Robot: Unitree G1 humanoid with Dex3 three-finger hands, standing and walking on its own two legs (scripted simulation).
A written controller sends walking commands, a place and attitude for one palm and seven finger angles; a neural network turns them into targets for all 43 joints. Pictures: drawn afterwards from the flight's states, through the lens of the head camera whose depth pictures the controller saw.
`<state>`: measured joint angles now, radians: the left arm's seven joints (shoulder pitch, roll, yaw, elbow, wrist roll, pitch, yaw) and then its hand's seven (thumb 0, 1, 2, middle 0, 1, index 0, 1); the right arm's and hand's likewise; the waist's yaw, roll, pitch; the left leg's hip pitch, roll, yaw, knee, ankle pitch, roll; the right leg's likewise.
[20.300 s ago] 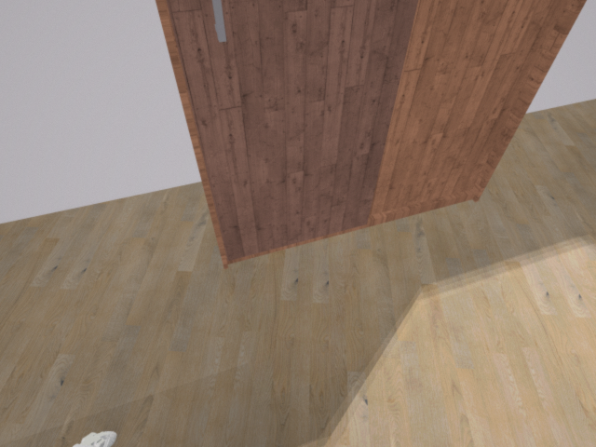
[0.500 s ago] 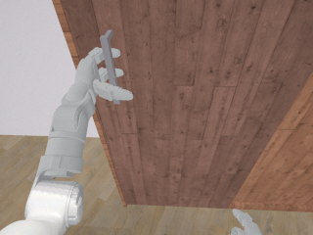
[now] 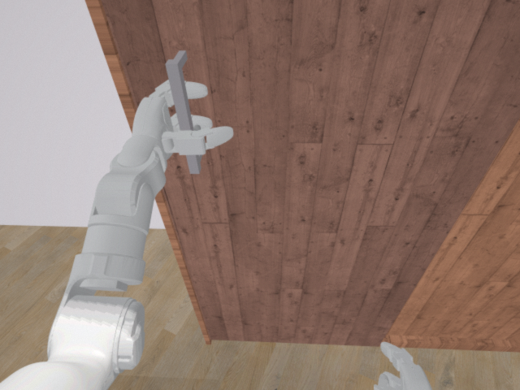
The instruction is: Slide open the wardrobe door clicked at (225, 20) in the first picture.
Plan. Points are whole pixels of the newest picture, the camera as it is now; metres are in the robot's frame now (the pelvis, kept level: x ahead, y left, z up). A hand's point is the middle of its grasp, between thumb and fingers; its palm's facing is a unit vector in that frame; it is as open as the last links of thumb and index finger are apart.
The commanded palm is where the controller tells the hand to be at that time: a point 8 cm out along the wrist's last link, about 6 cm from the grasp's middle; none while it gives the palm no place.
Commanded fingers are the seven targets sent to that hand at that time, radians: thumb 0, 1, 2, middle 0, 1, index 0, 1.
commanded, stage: grip the handle and tug to test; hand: left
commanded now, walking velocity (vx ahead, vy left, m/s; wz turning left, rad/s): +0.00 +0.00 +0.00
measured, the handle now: (188, 116) +0.45 +0.15 +0.23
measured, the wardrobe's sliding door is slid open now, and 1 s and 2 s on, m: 0.00 0.00 0.00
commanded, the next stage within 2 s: tug the door sideways, standing still in 1.02 s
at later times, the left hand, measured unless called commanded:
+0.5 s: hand (200, 127) +0.41 +0.12 +0.24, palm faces +0.02 -1.00 +0.01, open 4.9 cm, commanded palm +0.38 +0.18 +0.24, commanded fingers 0.00 0.90 0.90 -0.45 -1.40 -0.45 -1.40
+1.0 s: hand (196, 135) +0.39 +0.12 +0.23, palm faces +0.04 -1.00 -0.02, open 5.5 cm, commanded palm +0.34 +0.17 +0.24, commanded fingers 0.00 0.90 0.90 -0.45 -1.40 -0.45 -1.40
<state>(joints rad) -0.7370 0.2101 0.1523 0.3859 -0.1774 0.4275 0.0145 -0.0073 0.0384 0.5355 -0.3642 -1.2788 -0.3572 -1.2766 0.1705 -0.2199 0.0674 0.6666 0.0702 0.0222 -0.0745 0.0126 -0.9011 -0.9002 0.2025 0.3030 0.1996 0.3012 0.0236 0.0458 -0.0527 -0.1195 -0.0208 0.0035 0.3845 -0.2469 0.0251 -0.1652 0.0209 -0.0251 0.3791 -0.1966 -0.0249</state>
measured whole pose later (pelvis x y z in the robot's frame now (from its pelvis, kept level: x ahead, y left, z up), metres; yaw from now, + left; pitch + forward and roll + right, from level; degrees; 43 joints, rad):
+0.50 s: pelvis +0.00 +0.00 +0.00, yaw +0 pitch -1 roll +0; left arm -0.73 0.20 0.15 0.37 -0.18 0.43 0.01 0.01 0.81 0.88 -0.45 -1.40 -0.45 -1.39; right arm 0.16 -0.22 0.06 0.66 0.07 0.03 -0.07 0.01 -0.90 -0.90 0.20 0.30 0.20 0.30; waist 0.02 0.05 -0.06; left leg -0.12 -0.02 0.01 0.38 -0.25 0.03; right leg -0.17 0.02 -0.02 0.38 -0.20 -0.02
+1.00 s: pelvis +0.02 +0.00 +0.00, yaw -2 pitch -1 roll +0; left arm -0.52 0.21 0.18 0.06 -0.18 0.50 0.02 0.02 0.80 0.81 -0.39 -1.40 -0.33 -1.38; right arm 0.16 -0.24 0.06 0.62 0.07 0.05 -0.06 0.01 -0.90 -0.90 0.20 0.30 0.20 0.30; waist 0.01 0.06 -0.06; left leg -0.08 -0.01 0.03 0.37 -0.27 0.02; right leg -0.14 0.03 0.00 0.38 -0.22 -0.03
